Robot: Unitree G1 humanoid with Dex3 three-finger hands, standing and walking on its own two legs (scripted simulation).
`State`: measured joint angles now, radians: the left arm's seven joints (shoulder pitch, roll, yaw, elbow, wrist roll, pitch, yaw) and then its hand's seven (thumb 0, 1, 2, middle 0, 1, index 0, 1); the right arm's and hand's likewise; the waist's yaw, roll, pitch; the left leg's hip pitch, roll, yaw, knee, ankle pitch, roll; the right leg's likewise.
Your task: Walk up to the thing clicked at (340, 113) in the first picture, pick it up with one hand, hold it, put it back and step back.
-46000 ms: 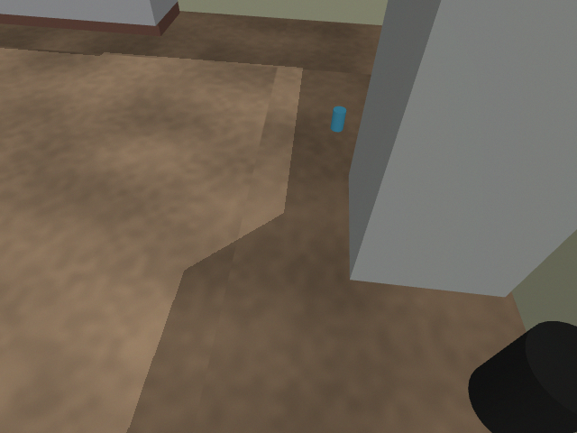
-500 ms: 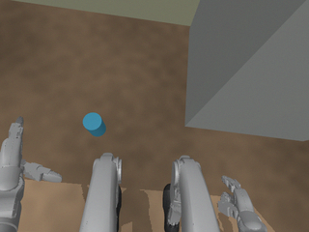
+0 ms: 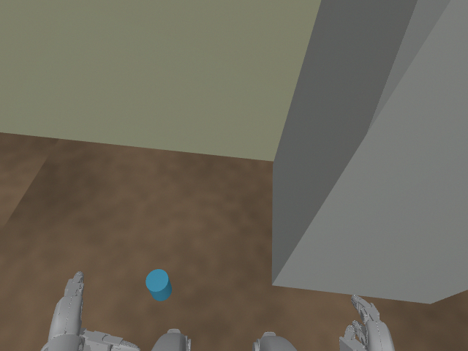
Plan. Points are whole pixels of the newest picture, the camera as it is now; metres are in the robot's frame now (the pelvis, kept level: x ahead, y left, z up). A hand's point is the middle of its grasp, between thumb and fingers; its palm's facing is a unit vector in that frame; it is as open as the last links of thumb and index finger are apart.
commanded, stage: home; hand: left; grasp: from the side
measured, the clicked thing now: (159, 285) +0.41 +0.22 -0.62
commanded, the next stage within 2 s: stand in 1.86 s
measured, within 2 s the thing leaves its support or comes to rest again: neither
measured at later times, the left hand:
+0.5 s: hand (97, 336) +0.17 +0.20 -0.03, palm faces +0.12 -0.95 -0.30, open 17.5 cm
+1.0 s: hand (110, 331) +0.17 +0.18 -0.02, palm faces +0.12 -0.95 -0.29, open 17.5 cm
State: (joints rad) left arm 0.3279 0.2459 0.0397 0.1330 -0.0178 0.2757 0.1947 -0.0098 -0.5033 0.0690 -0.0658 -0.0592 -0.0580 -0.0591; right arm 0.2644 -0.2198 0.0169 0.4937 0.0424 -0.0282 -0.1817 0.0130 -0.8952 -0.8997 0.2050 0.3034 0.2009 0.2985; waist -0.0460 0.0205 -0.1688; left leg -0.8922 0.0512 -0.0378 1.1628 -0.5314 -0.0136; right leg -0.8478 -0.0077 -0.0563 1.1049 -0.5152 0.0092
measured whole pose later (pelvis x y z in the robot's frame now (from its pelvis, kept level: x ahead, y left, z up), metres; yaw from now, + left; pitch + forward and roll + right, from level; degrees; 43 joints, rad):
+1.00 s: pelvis +0.01 -0.01 +0.04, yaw +1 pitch +7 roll -2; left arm 0.46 0.21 -0.01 0.01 -0.02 0.28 0.14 -0.01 -0.55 0.04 -0.06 -0.05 -0.05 -0.05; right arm 0.28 -0.21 0.03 0.50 0.01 -0.12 -0.19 0.02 -0.90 -0.90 0.21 0.30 0.20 0.30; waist -0.02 0.04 -0.11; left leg -0.62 0.05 -0.03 0.95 -0.46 -0.02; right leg -0.58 -0.01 -0.06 0.90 -0.45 0.00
